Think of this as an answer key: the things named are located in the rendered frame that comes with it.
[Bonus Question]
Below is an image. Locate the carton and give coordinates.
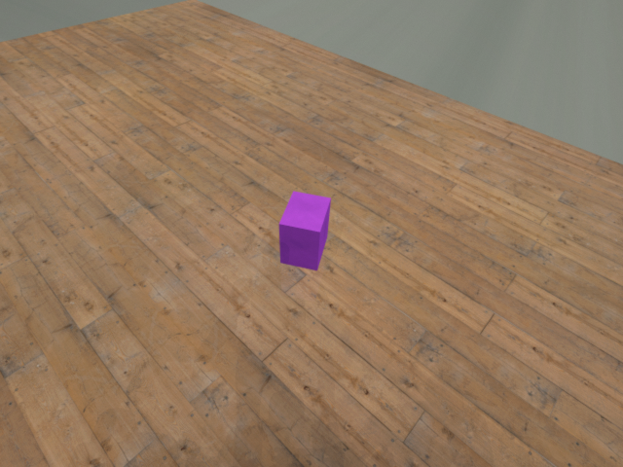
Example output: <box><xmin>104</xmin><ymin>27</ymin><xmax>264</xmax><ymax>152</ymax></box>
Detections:
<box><xmin>279</xmin><ymin>191</ymin><xmax>331</xmax><ymax>270</ymax></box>

